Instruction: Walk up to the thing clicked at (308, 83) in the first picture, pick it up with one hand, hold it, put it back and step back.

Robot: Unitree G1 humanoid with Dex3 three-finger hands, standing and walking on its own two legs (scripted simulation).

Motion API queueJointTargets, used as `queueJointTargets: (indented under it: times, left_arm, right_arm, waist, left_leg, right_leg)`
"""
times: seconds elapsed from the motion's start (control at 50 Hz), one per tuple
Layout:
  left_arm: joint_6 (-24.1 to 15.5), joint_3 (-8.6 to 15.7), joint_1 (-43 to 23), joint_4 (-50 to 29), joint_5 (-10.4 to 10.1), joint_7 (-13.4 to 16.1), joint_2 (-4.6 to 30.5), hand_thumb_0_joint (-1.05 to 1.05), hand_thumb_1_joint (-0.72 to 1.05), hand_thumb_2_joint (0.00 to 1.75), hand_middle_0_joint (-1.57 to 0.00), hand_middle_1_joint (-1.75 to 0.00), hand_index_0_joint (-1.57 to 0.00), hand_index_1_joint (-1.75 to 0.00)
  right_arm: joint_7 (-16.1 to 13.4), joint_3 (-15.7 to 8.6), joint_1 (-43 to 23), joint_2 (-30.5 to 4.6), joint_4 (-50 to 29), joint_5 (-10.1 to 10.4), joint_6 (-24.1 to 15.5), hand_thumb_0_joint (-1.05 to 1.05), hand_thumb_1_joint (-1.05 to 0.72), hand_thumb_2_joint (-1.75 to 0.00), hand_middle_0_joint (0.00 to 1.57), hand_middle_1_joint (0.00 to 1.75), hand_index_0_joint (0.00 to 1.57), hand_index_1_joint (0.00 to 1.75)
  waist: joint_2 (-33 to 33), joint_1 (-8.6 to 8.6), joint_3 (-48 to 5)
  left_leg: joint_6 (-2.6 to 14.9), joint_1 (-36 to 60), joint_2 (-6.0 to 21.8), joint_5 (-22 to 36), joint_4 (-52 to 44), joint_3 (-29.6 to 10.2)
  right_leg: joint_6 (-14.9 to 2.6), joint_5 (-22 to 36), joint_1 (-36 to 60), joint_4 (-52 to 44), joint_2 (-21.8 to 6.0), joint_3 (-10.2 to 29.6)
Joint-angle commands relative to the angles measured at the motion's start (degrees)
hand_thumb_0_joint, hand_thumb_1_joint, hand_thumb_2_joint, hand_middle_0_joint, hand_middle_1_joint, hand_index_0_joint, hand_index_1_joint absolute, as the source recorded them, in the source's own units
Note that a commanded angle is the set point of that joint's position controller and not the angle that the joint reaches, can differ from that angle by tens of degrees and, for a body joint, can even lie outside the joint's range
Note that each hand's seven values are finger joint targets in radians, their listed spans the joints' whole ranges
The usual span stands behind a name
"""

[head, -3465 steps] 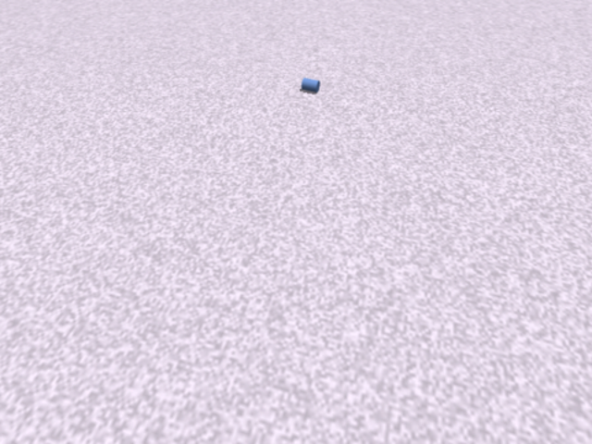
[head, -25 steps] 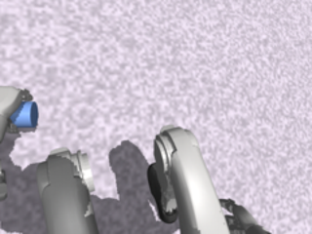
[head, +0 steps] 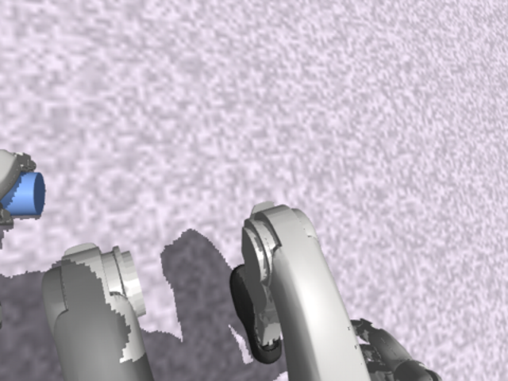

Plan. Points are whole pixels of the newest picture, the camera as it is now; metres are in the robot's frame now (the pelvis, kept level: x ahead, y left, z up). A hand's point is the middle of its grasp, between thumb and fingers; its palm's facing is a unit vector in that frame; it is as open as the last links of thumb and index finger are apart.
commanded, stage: rest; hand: left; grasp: from above
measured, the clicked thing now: (2, 193) +0.42 +0.30 -0.26
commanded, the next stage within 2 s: open in 0.44 s
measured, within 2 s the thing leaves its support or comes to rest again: neither
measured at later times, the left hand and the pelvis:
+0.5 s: hand out of the picture +0.42 +0.29 -0.22, palm faces -0.48 -0.04 -0.87, open 9.3 cm; pelvis -0.01 +0.00 +0.00, yaw -1 degrees
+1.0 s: hand out of the picture +0.42 +0.29 -0.22, palm faces -0.46 -0.03 -0.89, open 11.3 cm; pelvis -0.01 +0.01 +0.01, yaw -2 degrees
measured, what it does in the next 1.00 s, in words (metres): stands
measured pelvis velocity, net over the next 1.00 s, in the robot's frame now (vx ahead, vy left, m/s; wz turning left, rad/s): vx -0.01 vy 0.01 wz -0.04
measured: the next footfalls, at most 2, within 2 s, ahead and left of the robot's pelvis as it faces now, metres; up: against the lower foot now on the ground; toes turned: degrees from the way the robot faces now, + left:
none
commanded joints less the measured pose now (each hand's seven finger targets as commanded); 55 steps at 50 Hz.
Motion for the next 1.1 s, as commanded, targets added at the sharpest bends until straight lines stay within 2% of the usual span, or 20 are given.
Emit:
queueJointTargets:
  times: [0.0,0.08,0.1,0.16,0.22,0.28,0.3,0.46,0.48,0.52,0.54,0.64,0.72,0.9,0.96,0.98,1.0,1.04,1.06,1.08]
  left_arm:
    - [0.9,1.4,-18.7,-7.3,-1.9,3.5,14.4,0.00,0.85,0.50,-1.26,-0.14,-1.22,-0.19]
    - [1.0,1.5,-19.1,-4.5,-1.7,3.8,15.4,0.00,0.85,0.49,-1.23,-0.16,-1.20,-0.19]
    - [0.7,2.5,-20.0,-5.6,-1.5,3.9,17.2,0.00,0.83,0.50,-1.23,-0.17,-1.20,-0.20]
    - [0.9,0.2,-18.4,-2.0,-2.0,3.8,14.0,0.00,0.82,0.50,-1.22,-0.19,-1.19,-0.22]
    - [0.8,-0.9,-18.4,-0.8,-2.4,3.6,14.1,0.00,0.80,0.49,-1.20,-0.19,-1.17,-0.22]
    - [0.4,-0.1,-19.2,-1.5,-2.1,4.0,16.1,0.00,0.79,0.49,-1.20,-0.18,-1.17,-0.22]
    - [0.6,-1.4,-18.4,0.0,-2.2,4.0,14.7,0.00,0.78,0.51,-1.20,-0.19,-1.16,-0.23]
    - [0.5,-2.5,-18.4,1.4,-2.7,4.6,14.8,0.00,0.72,0.46,-1.14,-0.20,-1.11,-0.23]
    - [0.1,-1.1,-19.2,-0.2,-3.1,5.1,16.8,0.00,0.73,0.47,-1.14,-0.22,-1.11,-0.24]
    - [0.5,-3.4,-18.2,1.8,-3.0,4.9,14.1,0.00,0.71,0.45,-1.12,-0.21,-1.10,-0.24]
    - [0.5,-3.0,-18.3,1.5,-3.4,5.4,15.0,0.00,0.63,0.53,-1.04,-0.27,-1.02,-0.30]
    - [0.9,-3.8,-18.4,1.4,-3.6,5.5,14.5,0.00,0.23,0.56,-0.75,-0.36,-0.72,-0.39]
    - [0.9,-4.1,-18.7,1.2,-3.0,5.8,14.1,0.00,0.06,0.59,-0.60,-0.43,-0.58,-0.46]
    - [2.2,-4.5,-18.8,1.8,-3.0,6.5,13.4,0.00,-0.14,0.72,-0.41,-0.63,-0.40,-0.64]
    - [2.5,-3.2,-19.4,0.6,-2.8,6.1,14.8,0.00,-0.19,0.77,-0.36,-0.68,-0.35,-0.70]
    - [2.6,-4.1,-19.0,1.9,-3.0,5.7,13.6,0.00,-0.21,0.78,-0.35,-0.70,-0.33,-0.71]
    - [2.4,-2.6,-19.4,0.5,-3.3,5.7,15.4,0.00,-0.22,0.79,-0.32,-0.72,-0.32,-0.73]
    - [2.6,-2.8,-18.8,1.2,-3.1,5.2,15.3,0.00,-0.27,0.82,-0.29,-0.75,-0.28,-0.76]
    - [2.4,-1.7,-19.1,0.4,-3.0,5.0,16.6,0.00,-0.28,0.82,-0.26,-0.77,-0.26,-0.78]
    - [2.6,-2.9,-18.1,2.2,-3.3,4.7,15.0,0.00,-0.30,0.83,-0.25,-0.78,-0.24,-0.79]
  right_arm:
    - [-0.2,-4.5,9.8,-17.5,0.1,-0.1,-1.1,0.00,-0.90,-0.90,0.20,0.30,0.20,0.30]
    - [0.5,-3.6,10.3,-18.3,-0.3,-0.3,-1.8,0.00,-0.89,-0.90,0.20,0.30,0.20,0.30]
    - [0.6,-3.6,9.8,-18.4,-1.2,-0.4,-2.0,0.00,-0.89,-0.90,0.20,0.30,0.20,0.30]
    - [0.9,-2.8,9.6,-18.0,-0.5,-0.7,-2.3,0.00,-0.90,-0.90,0.20,0.30,0.20,0.30]
    - [0.9,-2.2,8.8,-18.4,-0.8,-0.6,-2.9,0.00,-0.90,-0.90,0.20,0.30,0.20,0.30]
    - [1.2,-1.6,9.4,-18.6,-1.1,-0.7,-3.2,0.00,-0.90,-0.90,0.20,0.30,0.20,0.30]
    - [1.2,-1.4,9.2,-18.2,-0.6,-0.6,-3.2,0.00,-0.90,-0.90,0.20,0.30,0.20,0.30]
    - [1.5,-0.2,8.8,-19.0,-0.9,-1.2,-4.2,0.00,-0.90,-0.90,0.20,0.30,0.20,0.30]
    - [1.4,-0.3,8.2,-19.6,-1.5,-1.4,-4.3,0.00,-0.90,-0.90,0.20,0.30,0.20,0.30]
    - [1.6,0.2,8.3,-19.0,-0.9,-1.4,-4.4,0.00,-0.90,-0.90,0.20,0.30,0.20,0.30]
    - [1.4,0.1,8.0,-19.2,-0.6,-1.3,-4.4,0.00,-0.89,-0.90,0.20,0.30,0.20,0.30]
    - [1.4,0.3,7.9,-19.6,-0.7,-1.3,-4.7,0.00,-0.89,-0.90,0.20,0.30,0.20,0.30]
    - [1.8,0.4,7.9,-19.7,-0.6,-1.4,-5.2,0.00,-0.89,-0.90,0.20,0.30,0.20,0.30]
    - [2.6,0.4,7.2,-19.9,-0.5,-1.6,-5.9,0.00,-0.89,-0.90,0.20,0.30,0.20,0.30]
    - [3.0,0.2,7.2,-20.7,-1.1,-1.6,-6.4,0.00,-0.89,-0.90,0.20,0.30,0.20,0.30]
    - [3.2,0.2,7.2,-20.4,-0.8,-1.6,-6.5,0.00,-0.89,-0.90,0.20,0.30,0.20,0.30]
    - [3.3,0.1,7.0,-20.8,-2.1,-1.7,-6.6,0.00,-0.89,-0.90,0.20,0.30,0.20,0.30]
    - [3.3,0.1,6.8,-20.7,-2.0,-1.5,-6.7,0.00,-0.89,-0.90,0.20,0.30,0.20,0.30]
    - [3.4,0.2,7.4,-21.0,-2.7,-1.7,-6.7,0.00,-0.89,-0.90,0.20,0.30,0.20,0.30]
    - [3.4,0.4,8.0,-20.5,-1.7,-1.4,-6.5,0.00,-0.89,-0.90,0.20,0.30,0.20,0.30]
  waist:
    - [25.6,-1.36,-37.6]
    - [25.7,-2.29,-36.3]
    - [26.6,-2.21,-37.0]
    - [24.9,-2.41,-34.5]
    - [25.3,-2.42,-34.0]
    - [25.1,-2.94,-35.0]
    - [24.9,-2.58,-34.5]
    - [25.7,-3.77,-32.8]
    - [24.4,-3.38,-33.8]
    - [24.6,-3.75,-32.4]
    - [24.1,-3.34,-32.4]
    - [24.2,-3.53,-31.8]
    - [25.1,-4.10,-31.9]
    - [26.6,-4.21,-31.8]
    - [27.7,-4.63,-31.8]
    - [27.8,-4.66,-31.2]
    - [27.5,-4.79,-31.6]
    - [27.2,-4.55,-31.5]
    - [27.7,-4.94,-32.4]
    - [27.4,-4.55,-31.8]
  left_leg:
    - [2.52,30.5,0.1,15.9,-14.8,7.8]
    - [2.36,31.4,0.2,16.7,-14.9,7.2]
    - [2.44,30.8,0.3,15.9,-15.1,7.2]
    - [2.60,28.5,0.1,12.7,-15.8,7.1]
    - [2.64,28.3,0.1,11.7,-16.0,6.7]
    - [2.73,28.5,0.3,13.3,-15.9,6.3]
    - [2.86,28.0,0.4,12.3,-15.7,6.5]
    - [2.74,28.7,0.6,12.8,-15.8,6.0]
    - [2.82,28.4,0.7,13.1,-16.0,5.5]
    - [2.83,27.5,0.7,11.5,-16.1,5.8]
    - [2.89,26.9,0.7,10.9,-16.3,5.6]
    - [2.84,27.3,0.6,10.5,-16.6,5.2]
    - [2.63,28.5,0.8,11.0,-16.9,5.0]
    - [2.27,29.5,0.9,11.8,-17.5,4.5]
    - [2.08,31.3,1.0,13.3,-17.4,4.2]
    - [2.06,30.8,1.0,12.4,-17.3,4.3]
    - [2.08,30.7,1.0,13.0,-17.5,4.0]
    - [2.08,30.3,0.9,12.9,-17.1,4.3]
    - [2.16,30.8,1.0,14.0,-16.8,4.6]
    - [2.04,30.5,0.9,14.1,-17.2,4.3]
  right_leg:
    - [-4.96,15.8,17.8,-11.4,0.9,-8.3]
    - [-4.76,16.7,17.7,-10.6,0.8,-9.2]
    - [-4.93,16.3,18.7,-11.0,1.0,-8.8]
    - [-4.96,13.1,17.8,-12.0,1.2,-9.2]
    - [-5.10,12.3,17.2,-12.1,1.3,-9.4]
    - [-4.83,14.3,19.1,-11.7,1.4,-9.6]
    - [-4.88,13.6,19.5,-12.4,1.6,-8.8]
    - [-4.82,14.1,19.4,-12.1,1.7,-9.4]
    - [-4.96,14.1,19.9,-12.5,1.7,-9.8]
    - [-4.96,13.0,19.8,-13.0,1.9,-9.4]
    - [-5.12,12.3,19.7,-13.2,2.0,-9.4]
    - [-5.16,12.0,18.7,-13.1,1.7,-9.7]
    - [-4.91,12.7,18.6,-12.8,1.7,-10.1]
    - [-5.03,13.6,17.9,-12.4,1.7,-10.3]
    - [-4.70,14.8,17.4,-11.7,1.3,-10.6]
    - [-4.75,14.1,17.3,-11.9,1.2,-10.5]
    - [-4.63,14.7,18.1,-11.8,1.2,-10.7]
    - [-4.77,14.4,18.0,-12.0,1.2,-10.5]
    - [-4.58,15.6,19.5,-12.0,1.3,-10.5]
    - [-4.61,15.5,19.1,-11.9,1.2,-10.3]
